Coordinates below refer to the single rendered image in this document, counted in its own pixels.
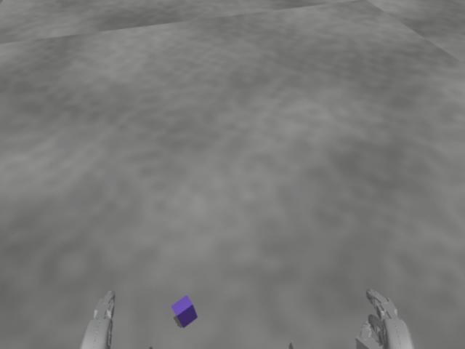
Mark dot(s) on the right robot hand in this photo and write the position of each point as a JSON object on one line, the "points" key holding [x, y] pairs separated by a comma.
{"points": [[392, 331]]}

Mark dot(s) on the carton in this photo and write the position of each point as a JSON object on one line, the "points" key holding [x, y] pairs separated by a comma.
{"points": [[184, 311]]}

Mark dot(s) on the left robot hand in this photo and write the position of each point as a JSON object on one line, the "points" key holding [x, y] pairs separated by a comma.
{"points": [[97, 334]]}

